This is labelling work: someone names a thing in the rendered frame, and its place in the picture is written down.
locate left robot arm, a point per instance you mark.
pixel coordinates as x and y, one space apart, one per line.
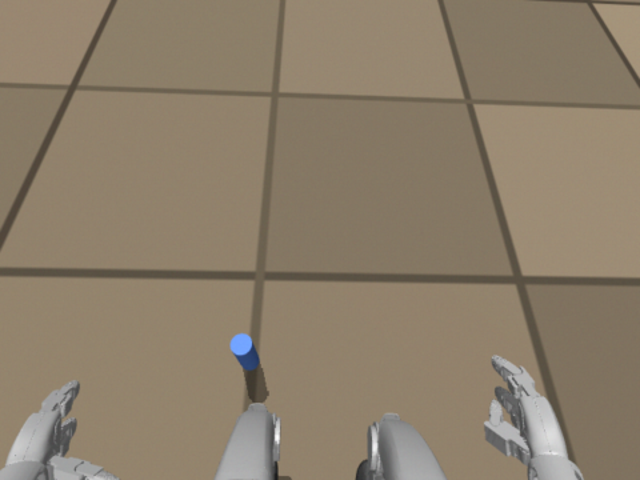
24 470

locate left robot hand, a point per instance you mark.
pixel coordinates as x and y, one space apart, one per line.
44 439

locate right robot arm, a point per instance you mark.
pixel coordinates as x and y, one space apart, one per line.
552 467

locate right robot hand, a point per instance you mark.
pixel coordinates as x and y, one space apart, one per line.
536 430

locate can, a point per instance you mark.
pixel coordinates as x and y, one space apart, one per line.
245 352

